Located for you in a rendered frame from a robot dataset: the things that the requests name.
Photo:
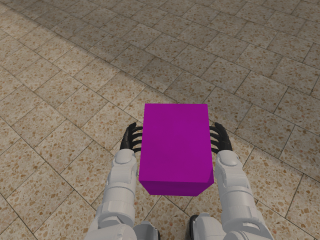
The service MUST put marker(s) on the robot right forearm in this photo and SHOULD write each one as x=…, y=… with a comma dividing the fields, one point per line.
x=239, y=210

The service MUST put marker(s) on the robot left shin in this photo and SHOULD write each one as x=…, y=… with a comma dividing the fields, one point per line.
x=146, y=222

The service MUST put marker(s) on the robot right upper arm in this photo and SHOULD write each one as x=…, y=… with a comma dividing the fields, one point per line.
x=242, y=235

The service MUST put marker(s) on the robot left upper arm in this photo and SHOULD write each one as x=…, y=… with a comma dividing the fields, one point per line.
x=115, y=232

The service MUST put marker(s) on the robot left forearm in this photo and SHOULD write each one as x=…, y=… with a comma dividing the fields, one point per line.
x=117, y=205

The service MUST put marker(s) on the robot right hand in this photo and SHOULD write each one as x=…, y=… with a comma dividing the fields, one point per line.
x=223, y=142

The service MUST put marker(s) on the robot right thigh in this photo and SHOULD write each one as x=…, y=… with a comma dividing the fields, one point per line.
x=207, y=228

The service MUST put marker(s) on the carton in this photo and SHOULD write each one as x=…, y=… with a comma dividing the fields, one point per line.
x=176, y=155

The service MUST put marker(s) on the robot left hand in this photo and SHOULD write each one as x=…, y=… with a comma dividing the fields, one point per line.
x=128, y=137

